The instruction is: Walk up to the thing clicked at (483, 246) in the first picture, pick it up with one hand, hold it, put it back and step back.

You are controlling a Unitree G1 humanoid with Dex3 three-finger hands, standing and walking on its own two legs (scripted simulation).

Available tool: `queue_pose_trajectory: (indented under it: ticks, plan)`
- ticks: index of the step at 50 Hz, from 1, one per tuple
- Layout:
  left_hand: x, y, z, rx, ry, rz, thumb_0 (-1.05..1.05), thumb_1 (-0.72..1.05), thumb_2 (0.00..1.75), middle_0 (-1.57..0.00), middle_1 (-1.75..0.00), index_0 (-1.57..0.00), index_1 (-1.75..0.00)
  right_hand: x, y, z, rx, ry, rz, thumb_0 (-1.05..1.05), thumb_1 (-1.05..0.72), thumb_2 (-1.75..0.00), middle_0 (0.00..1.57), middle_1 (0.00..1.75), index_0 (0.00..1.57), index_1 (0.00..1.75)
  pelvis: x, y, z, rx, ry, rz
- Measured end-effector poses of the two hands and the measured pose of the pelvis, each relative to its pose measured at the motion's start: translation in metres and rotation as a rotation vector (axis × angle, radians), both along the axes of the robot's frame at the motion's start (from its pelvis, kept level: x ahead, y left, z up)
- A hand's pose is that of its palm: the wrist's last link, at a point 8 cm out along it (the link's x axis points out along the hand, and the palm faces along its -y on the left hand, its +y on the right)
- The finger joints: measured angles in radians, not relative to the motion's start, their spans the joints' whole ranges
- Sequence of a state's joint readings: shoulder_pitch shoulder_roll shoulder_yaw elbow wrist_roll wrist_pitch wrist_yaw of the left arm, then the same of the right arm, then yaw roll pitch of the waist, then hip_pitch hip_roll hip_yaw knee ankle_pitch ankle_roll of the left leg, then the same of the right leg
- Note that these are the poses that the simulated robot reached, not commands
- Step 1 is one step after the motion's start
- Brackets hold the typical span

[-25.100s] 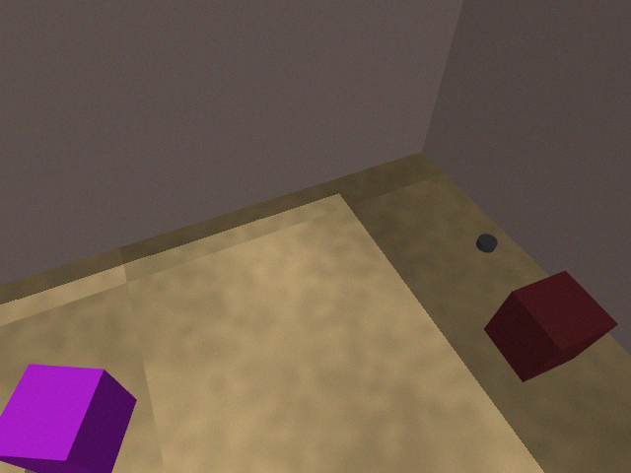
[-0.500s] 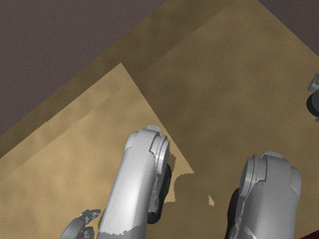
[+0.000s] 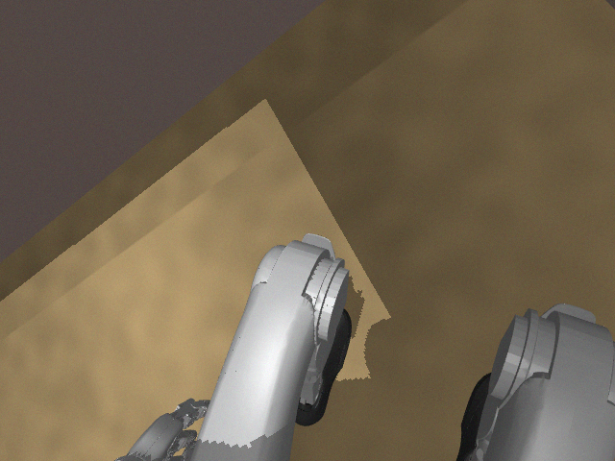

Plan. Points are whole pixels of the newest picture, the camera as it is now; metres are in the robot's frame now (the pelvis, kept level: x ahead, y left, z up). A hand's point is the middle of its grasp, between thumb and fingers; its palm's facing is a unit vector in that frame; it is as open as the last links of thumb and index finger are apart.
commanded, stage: rest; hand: right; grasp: from above
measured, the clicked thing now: out of the picture +0.46 -0.32 -0.25
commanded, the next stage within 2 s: open in 1.08 s
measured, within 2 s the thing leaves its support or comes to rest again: rests again in 0.62 s
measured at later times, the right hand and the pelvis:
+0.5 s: hand out of the picture +0.44 -0.31 -0.24, palm faces -0.45 +0.12 -0.88, open 9.3 cm; pelvis +0.00 -0.01 -0.01, yaw +2 degrees
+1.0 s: hand out of the picture +0.45 -0.31 -0.25, palm faces -0.46 +0.14 -0.88, open 9.4 cm; pelvis +0.00 -0.01 -0.01, yaw +3 degrees
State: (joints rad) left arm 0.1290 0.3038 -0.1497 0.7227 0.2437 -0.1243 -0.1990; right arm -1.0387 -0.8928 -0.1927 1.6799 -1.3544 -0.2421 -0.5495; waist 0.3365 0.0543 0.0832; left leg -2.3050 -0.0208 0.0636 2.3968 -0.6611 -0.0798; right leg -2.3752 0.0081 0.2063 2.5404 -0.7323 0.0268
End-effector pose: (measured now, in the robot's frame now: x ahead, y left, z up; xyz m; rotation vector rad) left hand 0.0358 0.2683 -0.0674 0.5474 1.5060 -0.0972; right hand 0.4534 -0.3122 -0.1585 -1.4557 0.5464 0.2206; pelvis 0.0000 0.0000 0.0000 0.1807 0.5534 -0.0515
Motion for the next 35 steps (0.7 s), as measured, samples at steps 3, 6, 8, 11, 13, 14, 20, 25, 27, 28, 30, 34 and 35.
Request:
queue_pose_trajectory:
  ticks: [3, 6, 8, 11, 13, 14, 20, 25, 27, 28, 30, 34, 35]
  plan:
    - [-0.002, 0.0, 0.001, 0.001, 0.008, -0.012, 0.0, 0.91, 0.9, -0.2, -0.29, -0.2, -0.3, -0.001, 0.0, -0.004, 0.0, 0.008, 0.002, -0.02, -0.07, -0.45, 0.65, 0.66, 0.75, 0.6, 0.0, 0.0, -0.001, 0.004, -0.008, 0.002]
    - [-0.003, 0.001, 0.003, 0.007, 0.014, -0.02, 0.0, 0.91, 0.9, -0.2, -0.29, -0.2, -0.3, -0.003, -0.002, -0.008, 0.008, 0.005, -0.006, -0.01, -0.07, -0.45, 0.65, 0.66, 0.75, 0.6, 0.0, -0.001, -0.002, 0.009, -0.013, 0.005]
    - [-0.003, 0.001, 0.005, 0.01, 0.019, -0.03, 0.0, 0.91, 0.9, -0.2, -0.29, -0.2, -0.3, -0.004, -0.003, -0.01, 0.007, 0.008, -0.002, -0.02, -0.07, -0.45, 0.65, 0.66, 0.75, 0.6, -0.001, -0.001, -0.002, 0.011, -0.018, 0.006]
    - [-0.003, 0.001, 0.007, 0.016, 0.021, -0.045, 0.0, 0.91, 0.9, -0.2, -0.29, -0.2, -0.3, -0.005, -0.004, -0.013, 0.01, 0.009, 0.007, -0.02, -0.07, -0.45, 0.65, 0.66, 0.75, 0.6, -0.001, -0.002, -0.003, 0.016, -0.026, 0.008]
    - [-0.003, 0.001, 0.009, 0.021, 0.021, -0.053, 0.0, 0.91, 0.9, -0.2, -0.29, -0.2, -0.3, -0.005, -0.005, -0.015, 0.016, 0.004, 0.005, -0.02, -0.07, -0.45, 0.66, 0.66, 0.76, 0.6, -0.001, -0.003, -0.003, 0.02, -0.031, 0.009]
    - [-0.003, 0.001, 0.01, 0.022, 0.021, -0.057, 0.0, 0.91, 0.9, -0.2, -0.29, -0.2, -0.3, -0.006, -0.005, -0.016, 0.017, 0.004, 0.007, -0.02, -0.06, -0.45, 0.66, 0.66, 0.76, 0.6, -0.001, -0.003, -0.004, 0.022, -0.033, 0.01]
    - [-0.002, -0.002, 0.013, 0.021, 0.015, -0.084, 0.0, 0.91, 0.9, -0.2, -0.29, -0.2, -0.3, -0.005, -0.003, -0.021, 0.022, -0.006, 0.023, -0.01, -0.06, -0.46, 0.66, 0.66, 0.76, 0.6, -0.002, -0.005, -0.005, 0.033, -0.046, 0.014]
    - [0.0, -0.007, 0.014, 0.009, 0.008, -0.103, 0.0, 0.91, 0.9, -0.2, -0.29, -0.2, -0.3, -0.004, 0.0, -0.024, 0.017, -0.014, 0.033, -0.01, -0.05, -0.47, 0.66, 0.66, 0.75, 0.6, -0.003, -0.007, -0.006, 0.041, -0.052, 0.016]
    - [0.0, -0.009, 0.014, 0.001, 0.004, -0.11, 0.0, 0.91, 0.9, -0.2, -0.29, -0.2, -0.3, -0.003, 0.0, -0.025, 0.015, -0.018, 0.032, -0.01, -0.05, -0.48, 0.65, 0.66, 0.75, 0.61, -0.003, -0.008, -0.006, 0.044, -0.055, 0.017]
    - [0.0, -0.01, 0.014, -0.003, 0.002, -0.113, 0.0, 0.91, 0.9, -0.2, -0.29, -0.2, -0.3, -0.003, 0.001, -0.026, 0.014, -0.02, 0.03, -0.01, -0.05, -0.48, 0.65, 0.66, 0.75, 0.61, -0.003, -0.008, -0.006, 0.045, -0.056, 0.018]
    - [0.0, -0.012, 0.015, -0.011, 0.0, -0.117, 0.0, 0.91, 0.9, -0.2, -0.29, -0.2, -0.3, -0.002, 0.001, -0.027, 0.013, -0.022, 0.024, -0.01, -0.05, -0.48, 0.65, 0.66, 0.75, 0.61, -0.003, -0.009, -0.007, 0.048, -0.058, 0.019]
    - [0.0, -0.015, 0.014, -0.029, -0.001, -0.125, 0.0, 0.91, 0.9, -0.2, -0.29, -0.2, -0.3, -0.001, 0.001, -0.03, 0.009, -0.014, 0.012, -0.01, -0.05, -0.49, 0.64, 0.67, 0.74, 0.62, -0.003, -0.01, -0.007, 0.052, -0.059, 0.02]
    - [0.0, -0.016, 0.014, -0.033, 0.0, -0.126, 0.0, 0.91, 0.9, -0.2, -0.29, -0.2, -0.3, -0.001, 0.001, -0.031, 0.01, -0.013, 0.007, -0.01, -0.05, -0.49, 0.64, 0.67, 0.74, 0.62, -0.003, -0.01, -0.007, 0.052, -0.06, 0.02]
